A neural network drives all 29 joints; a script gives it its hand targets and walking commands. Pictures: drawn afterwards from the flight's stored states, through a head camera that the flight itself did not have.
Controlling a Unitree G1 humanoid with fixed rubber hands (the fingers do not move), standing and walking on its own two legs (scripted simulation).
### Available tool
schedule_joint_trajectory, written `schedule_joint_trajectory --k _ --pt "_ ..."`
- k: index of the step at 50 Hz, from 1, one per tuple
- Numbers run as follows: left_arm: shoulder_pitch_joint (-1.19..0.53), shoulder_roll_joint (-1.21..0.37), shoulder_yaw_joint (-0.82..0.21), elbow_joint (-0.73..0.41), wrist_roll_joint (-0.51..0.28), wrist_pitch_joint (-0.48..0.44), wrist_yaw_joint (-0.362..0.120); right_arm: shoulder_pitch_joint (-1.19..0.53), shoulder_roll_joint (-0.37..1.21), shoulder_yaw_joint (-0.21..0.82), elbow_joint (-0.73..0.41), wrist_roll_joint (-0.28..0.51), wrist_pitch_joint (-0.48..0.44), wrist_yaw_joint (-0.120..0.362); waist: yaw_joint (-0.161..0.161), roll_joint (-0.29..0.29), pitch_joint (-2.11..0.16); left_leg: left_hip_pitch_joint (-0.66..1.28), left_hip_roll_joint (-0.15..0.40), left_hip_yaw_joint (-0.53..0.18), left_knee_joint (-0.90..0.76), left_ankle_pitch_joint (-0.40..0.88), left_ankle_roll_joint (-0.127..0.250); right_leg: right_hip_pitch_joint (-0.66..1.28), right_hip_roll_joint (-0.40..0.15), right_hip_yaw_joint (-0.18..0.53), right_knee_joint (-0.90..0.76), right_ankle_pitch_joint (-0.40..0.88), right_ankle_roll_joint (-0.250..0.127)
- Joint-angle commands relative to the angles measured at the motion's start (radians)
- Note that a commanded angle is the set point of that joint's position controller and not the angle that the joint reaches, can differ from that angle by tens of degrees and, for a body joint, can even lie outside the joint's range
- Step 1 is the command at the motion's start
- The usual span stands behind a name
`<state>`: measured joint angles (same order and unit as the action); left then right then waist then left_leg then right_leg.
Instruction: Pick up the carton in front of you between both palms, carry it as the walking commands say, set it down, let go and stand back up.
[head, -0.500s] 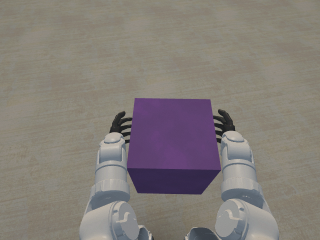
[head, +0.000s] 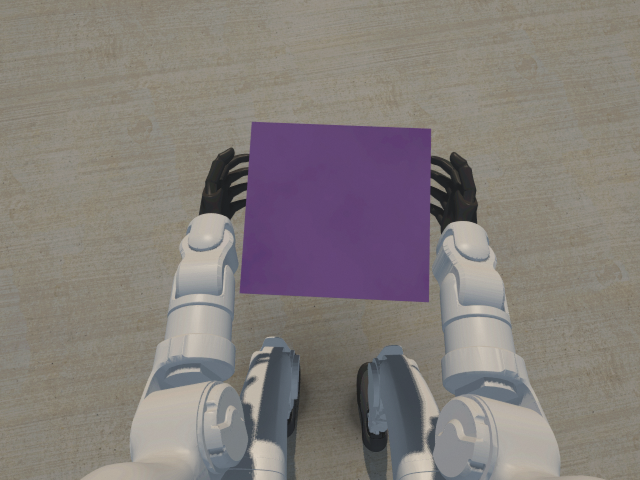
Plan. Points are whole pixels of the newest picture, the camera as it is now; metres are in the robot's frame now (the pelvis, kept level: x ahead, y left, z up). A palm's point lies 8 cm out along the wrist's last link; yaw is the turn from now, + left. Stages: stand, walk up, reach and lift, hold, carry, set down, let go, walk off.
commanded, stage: set down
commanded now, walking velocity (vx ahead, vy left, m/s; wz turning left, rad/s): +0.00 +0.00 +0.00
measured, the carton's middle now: (335, 226) +0.42 +0.01 -0.15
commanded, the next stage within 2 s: none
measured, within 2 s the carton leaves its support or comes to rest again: rests again in 1.56 s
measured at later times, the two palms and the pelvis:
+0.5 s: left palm (236, 215) +0.45 +0.18 -0.23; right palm (413, 229) +0.44 -0.12 -0.22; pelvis -0.03 +0.01 -0.13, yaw -2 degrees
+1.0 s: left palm (248, 219) +0.49 +0.19 -0.39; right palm (389, 235) +0.47 -0.11 -0.38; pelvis -0.05 +0.01 -0.24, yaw -3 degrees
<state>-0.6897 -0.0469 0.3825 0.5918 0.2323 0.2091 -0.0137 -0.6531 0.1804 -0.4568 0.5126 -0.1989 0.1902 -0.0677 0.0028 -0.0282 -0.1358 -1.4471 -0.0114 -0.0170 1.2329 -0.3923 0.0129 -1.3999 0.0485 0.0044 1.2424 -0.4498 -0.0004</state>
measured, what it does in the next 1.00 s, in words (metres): lowers itself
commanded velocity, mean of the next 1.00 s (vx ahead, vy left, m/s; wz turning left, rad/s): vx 0.00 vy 0.00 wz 0.00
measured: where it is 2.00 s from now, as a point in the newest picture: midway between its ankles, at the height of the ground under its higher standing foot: (328, 415)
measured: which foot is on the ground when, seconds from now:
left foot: down 0.00-1.00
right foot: down 0.00-1.00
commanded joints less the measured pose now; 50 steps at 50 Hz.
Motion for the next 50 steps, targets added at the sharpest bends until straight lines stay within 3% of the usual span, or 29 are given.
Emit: schedule_joint_trajectory --k 1,8,22,34,50 --pt "-0.512 -0.838 -0.484 0.059 -0.058 0.013 -0.21 -0.523 0.86 0.531 0.109 0.044 0.035 0.183 0.017 0.04 -0.733 0.426 -0.126 -0.015 -0.029 0.226 -0.004 0.208 0.122 0.022 -0.069 0.192 0.035" --pt "-0.609 -0.809 -0.436 0.119 -0.062 0.018 -0.205 -0.625 0.839 0.469 0.151 0.041 0.034 0.165 0.017 0.052 -0.804 0.298 -0.133 -0.007 0.097 0.239 -0.009 0.059 0.137 0.005 0.065 0.193 0.043" --pt "-0.838 -0.762 -0.478 0.127 -0.135 0.036 -0.164 -0.888 0.777 0.501 0.105 0.119 0.038 0.125 0.032 0.07 -0.982 0.194 -0.135 0.006 0.321 0.201 -0.026 -0.188 0.161 -0.048 0.326 0.111 0.047" --pt "-0.984 -0.689 -0.447 0.197 -0.15 0.05 -0.178 -1.047 0.707 0.43 0.148 0.124 0.044 0.129 0.029 0.088 -0.943 0.079 -0.122 0.008 0.465 0.169 -0.022 -0.381 0.157 -0.082 0.49 0.061 0.043" --pt "-1.172 -0.559 -0.538 0.24 -0.273 0.001 -0.195 -1.254 0.614 0.505 0.144 0.248 -0.001 0.112 0.041 0.089 -0.935 0.004 -0.081 0.018 0.698 0.256 -0.017 -0.38 0.137 -0.096 0.711 0.138 0.047"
